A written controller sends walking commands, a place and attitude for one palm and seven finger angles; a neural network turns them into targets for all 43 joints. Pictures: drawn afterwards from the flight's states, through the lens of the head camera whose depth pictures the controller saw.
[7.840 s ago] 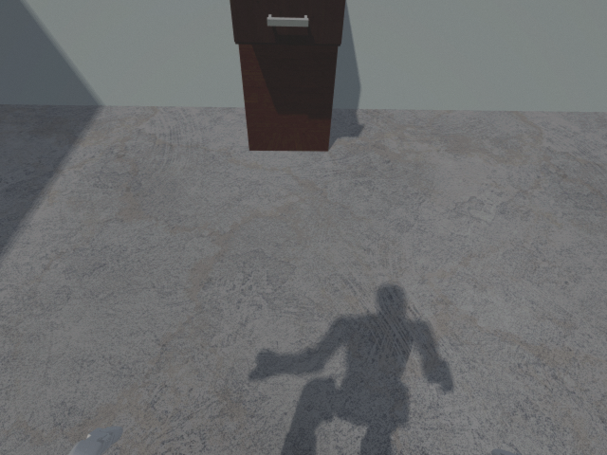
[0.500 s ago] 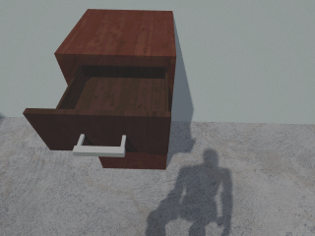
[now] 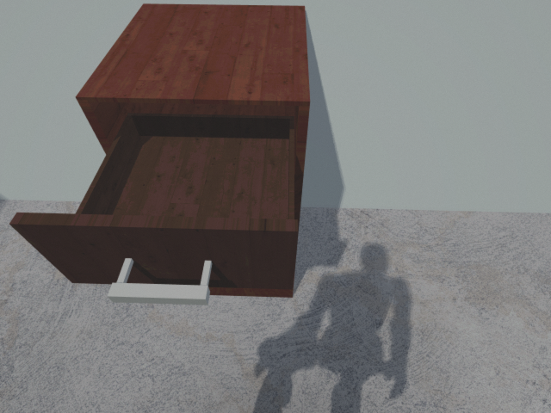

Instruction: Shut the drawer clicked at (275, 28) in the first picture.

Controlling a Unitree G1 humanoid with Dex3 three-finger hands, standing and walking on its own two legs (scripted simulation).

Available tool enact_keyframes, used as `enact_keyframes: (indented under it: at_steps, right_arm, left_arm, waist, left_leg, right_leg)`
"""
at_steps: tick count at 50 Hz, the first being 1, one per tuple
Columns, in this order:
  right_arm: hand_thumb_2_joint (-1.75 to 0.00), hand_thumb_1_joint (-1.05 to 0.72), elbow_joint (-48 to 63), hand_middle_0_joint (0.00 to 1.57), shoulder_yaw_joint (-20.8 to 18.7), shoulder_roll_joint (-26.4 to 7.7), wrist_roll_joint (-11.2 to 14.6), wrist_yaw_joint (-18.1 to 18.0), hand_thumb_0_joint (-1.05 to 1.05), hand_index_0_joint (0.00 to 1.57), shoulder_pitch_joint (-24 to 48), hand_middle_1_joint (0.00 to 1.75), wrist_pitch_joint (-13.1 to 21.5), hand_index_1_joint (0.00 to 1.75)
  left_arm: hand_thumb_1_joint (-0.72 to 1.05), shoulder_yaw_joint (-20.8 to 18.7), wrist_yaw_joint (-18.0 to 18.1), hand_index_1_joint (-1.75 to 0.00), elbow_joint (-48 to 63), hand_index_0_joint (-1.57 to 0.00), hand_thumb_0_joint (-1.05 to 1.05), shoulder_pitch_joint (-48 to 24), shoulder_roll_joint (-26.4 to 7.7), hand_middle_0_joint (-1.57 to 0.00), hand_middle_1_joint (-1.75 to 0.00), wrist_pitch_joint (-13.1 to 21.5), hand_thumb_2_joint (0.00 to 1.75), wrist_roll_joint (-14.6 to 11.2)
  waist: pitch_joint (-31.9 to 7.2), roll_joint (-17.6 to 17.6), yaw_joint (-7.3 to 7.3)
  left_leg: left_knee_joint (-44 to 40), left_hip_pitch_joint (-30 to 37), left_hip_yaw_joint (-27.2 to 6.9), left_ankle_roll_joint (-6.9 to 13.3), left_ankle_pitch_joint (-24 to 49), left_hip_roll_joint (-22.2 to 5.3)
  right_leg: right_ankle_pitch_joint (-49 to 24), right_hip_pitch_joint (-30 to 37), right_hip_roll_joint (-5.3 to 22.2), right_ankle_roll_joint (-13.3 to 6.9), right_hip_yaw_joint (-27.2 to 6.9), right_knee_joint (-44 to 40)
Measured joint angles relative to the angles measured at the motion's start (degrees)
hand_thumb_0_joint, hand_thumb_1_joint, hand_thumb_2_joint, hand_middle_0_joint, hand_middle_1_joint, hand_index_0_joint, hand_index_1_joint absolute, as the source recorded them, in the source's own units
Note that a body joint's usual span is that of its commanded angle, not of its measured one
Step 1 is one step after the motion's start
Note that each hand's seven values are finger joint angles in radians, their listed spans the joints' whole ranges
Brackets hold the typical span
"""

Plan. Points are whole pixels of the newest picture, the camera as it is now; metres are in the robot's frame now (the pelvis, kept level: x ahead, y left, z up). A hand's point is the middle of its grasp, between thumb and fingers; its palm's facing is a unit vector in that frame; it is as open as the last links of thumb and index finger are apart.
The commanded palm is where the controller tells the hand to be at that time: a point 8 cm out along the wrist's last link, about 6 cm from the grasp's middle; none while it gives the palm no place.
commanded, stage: come to a stop and stand still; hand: left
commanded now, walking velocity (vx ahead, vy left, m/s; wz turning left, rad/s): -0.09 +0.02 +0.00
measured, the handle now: (163, 280) +0.29 +0.19 +0.02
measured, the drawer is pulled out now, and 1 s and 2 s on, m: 0.29 0.29 0.29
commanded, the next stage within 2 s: look again from close up in 1.30 s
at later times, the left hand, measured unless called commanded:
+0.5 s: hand out of the picture -0.02 +0.22 -0.17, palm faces +0.03 -0.98 -0.22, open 7.4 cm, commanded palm none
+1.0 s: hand out of the picture -0.10 +0.22 -0.19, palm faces +0.08 -0.98 -0.17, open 7.4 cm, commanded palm none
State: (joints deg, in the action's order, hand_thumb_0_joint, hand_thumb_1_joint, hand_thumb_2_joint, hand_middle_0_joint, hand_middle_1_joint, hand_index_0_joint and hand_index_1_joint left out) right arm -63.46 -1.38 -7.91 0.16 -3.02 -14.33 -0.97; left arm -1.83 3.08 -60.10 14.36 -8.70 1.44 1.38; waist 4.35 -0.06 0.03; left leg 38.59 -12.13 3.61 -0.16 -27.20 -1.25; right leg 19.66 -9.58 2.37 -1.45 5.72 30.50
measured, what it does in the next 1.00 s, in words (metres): walks backwards: left foot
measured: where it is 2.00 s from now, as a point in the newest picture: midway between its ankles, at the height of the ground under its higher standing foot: outside the picture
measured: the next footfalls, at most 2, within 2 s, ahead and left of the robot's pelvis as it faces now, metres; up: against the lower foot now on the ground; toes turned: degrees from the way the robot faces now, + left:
left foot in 0.06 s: +0.04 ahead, +0.11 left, +0.00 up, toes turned +3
right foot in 1.14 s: -0.11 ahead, -0.06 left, +0.00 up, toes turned +0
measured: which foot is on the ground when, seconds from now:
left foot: up 0.00-0.04, down 0.06-1.00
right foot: down 0.00-0.92, up 0.94-1.00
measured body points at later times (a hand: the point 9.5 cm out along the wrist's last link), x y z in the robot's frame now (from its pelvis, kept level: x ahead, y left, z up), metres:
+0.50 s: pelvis -0.06 +0.04 +0.00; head -0.08 +0.04 +0.45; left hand -0.02 +0.27 -0.15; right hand +0.00 -0.20 -0.15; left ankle +0.02 +0.13 -0.73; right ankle -0.04 -0.10 -0.73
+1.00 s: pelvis -0.11 +0.05 -0.01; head -0.14 +0.07 +0.44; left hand -0.11 +0.27 -0.17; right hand -0.13 -0.18 -0.16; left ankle -0.04 +0.13 -0.74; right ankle -0.07 -0.08 -0.72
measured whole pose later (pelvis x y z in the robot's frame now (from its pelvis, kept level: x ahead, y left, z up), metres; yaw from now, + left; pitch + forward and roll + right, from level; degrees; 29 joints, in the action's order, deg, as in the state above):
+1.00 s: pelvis -0.11 +0.05 -0.01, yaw +1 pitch -4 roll +0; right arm -61.1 -1.4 -8.4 -1.1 -1.0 -21.0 -1.2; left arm -1.3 2.4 -59.3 18.5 -8.2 -2.1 1.0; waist 0.1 1.3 0.5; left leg 32.8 -18.1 3.2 4.3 -11.6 2.3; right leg 21.9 -20.7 0.3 -0.7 -1.5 44.3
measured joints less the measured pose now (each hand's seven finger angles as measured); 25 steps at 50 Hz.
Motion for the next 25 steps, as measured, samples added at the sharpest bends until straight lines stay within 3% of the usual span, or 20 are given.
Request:
enact_keyframes:
  at_steps: [3,7,9,12,16,21,25]
  right_arm:
    - [-0.9,-0.93,0.98,0.2,-0.3,-0.79,-0.17,0.4,0.02,0.2,1.35,0.3,0.64,0.3]
    - [-0.9,-0.93,1.46,0.2,-0.23,-0.42,-0.78,0.72,0.01,0.2,1.74,0.3,0.87,0.29]
    - [-0.9,-0.94,2.62,0.2,-0.33,-1.41,-0.32,1.03,0.01,0.2,2.0,0.3,0.41,0.3]
    - [-0.9,-0.93,5.71,0.2,-0.6,-2.17,-0.15,1.61,0.01,0.2,2.78,0.3,0.3,0.3]
    - [-0.9,-0.92,7.86,0.2,-0.69,-2.93,-0.43,1.91,0.01,0.2,2.35,0.3,0.83,0.29]
    - [-0.9,-0.92,8.48,0.2,0.04,-2.61,-1.11,2.6,0.01,0.2,0.74,0.3,-0.36,0.29]
    - [-0.9,-0.92,8.89,0.2,0.17,-2.37,-1.33,2.69,0.0,0.2,-0.11,0.3,-0.58,0.3]
  left_arm:
    - [0.91,0.01,-0.06,-0.3,1.07,-0.2,0.0,-0.7,-0.26,-0.2,-0.3,-0.9,0.9,-0.63]
    - [0.91,-0.44,-0.13,-0.3,1.38,-0.2,0.0,-0.75,-0.84,-0.2,-0.3,-2.37,0.9,-0.88]
    - [0.91,0.26,0.17,-0.3,1.31,-0.2,0.0,-0.79,-0.37,-0.2,-0.3,-1.64,0.9,-0.55]
    - [0.91,0.82,0.25,-0.3,2.35,-0.2,0.0,0.56,-0.4,-0.2,-0.3,-0.28,0.9,-0.21]
    - [0.9,1.54,-0.17,-0.3,2.62,-0.21,0.01,1.25,-0.61,-0.2,-0.3,-1.59,0.9,-0.49]
    - [0.9,1.56,-0.71,-0.3,3.51,-0.21,0.01,1.93,-0.9,-0.2,-0.3,-2.87,0.9,-0.1]
    - [0.9,1.37,-1.05,-0.3,4.61,-0.21,0.01,2.49,-1.3,-0.2,-0.3,-2.5,0.9,-0.04]
  waist:
    - [1.42,-0.18,0.27]
    - [0.64,1.82,-0.46]
    - [0.29,0.12,-0.35]
    - [0.29,0.12,0.18]
    - [-0.7,-0.31,0.93]
    - [-3.67,-0.7,0.39]
    - [-3.61,-0.94,0.47]
  left_leg:
    - [-8.22,-0.01,0.39,0.02,13.25,-0.55]
    - [-7.95,0.25,2.06,0.32,10.58,0.25]
    - [-4.54,-2.32,1.33,0.18,10.93,-1.11]
    - [-1.18,-4.99,0.29,0.34,7.59,-0.81]
    - [-4.89,-3.81,-0.47,0.85,15.59,-0.51]
    - [-5.34,-4.37,-0.51,2.08,14.12,0.22]
    - [-8.33,-5.79,-0.97,2.69,15.15,1.46]
  right_leg:
    - [0.96,-1.15,-0.1,0.74,-0.05,2.68]
    - [0.69,-1.91,0.81,1.27,-1.66,3.71]
    - [-0.35,-1.3,-0.45,1.19,-0.89,1.22]
    - [-2.12,-1.41,-0.62,1.0,-1.41,0.42]
    - [-0.91,-1.18,-0.41,1.87,-0.99,3.45]
    - [-0.82,-1.33,-0.33,1.77,-1.56,2.06]
    - [-0.26,-3.27,-0.51,1.36,-2.86,0.77]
